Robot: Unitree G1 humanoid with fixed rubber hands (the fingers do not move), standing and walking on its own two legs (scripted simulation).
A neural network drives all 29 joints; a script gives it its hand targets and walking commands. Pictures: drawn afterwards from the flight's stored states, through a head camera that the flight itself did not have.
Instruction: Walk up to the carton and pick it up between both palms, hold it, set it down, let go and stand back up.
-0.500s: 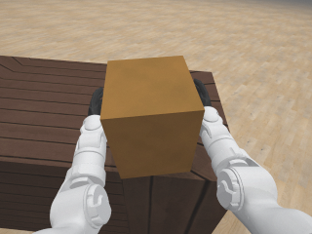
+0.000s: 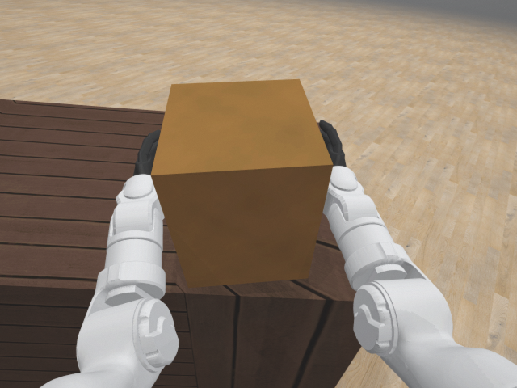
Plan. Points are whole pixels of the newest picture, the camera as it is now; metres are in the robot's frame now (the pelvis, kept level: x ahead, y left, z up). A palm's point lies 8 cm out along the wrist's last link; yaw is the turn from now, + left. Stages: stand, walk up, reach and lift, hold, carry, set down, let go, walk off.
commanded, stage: reach and lift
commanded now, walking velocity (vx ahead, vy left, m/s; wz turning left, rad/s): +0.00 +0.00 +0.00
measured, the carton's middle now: (242, 185) +0.39 +0.02 +0.16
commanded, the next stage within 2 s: hold in 1.38 s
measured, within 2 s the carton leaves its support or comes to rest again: neither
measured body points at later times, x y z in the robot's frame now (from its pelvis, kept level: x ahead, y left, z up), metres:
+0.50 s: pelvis +0.00 +0.00 +0.00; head -0.06 +0.04 +0.44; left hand +0.40 +0.16 +0.20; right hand +0.39 -0.14 +0.21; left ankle +0.02 +0.16 -0.75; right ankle +0.02 -0.10 -0.75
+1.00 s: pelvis +0.00 +0.00 +0.00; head -0.05 +0.04 +0.45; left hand +0.41 +0.16 +0.20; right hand +0.40 -0.14 +0.22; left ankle +0.02 +0.17 -0.75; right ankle +0.02 -0.10 -0.75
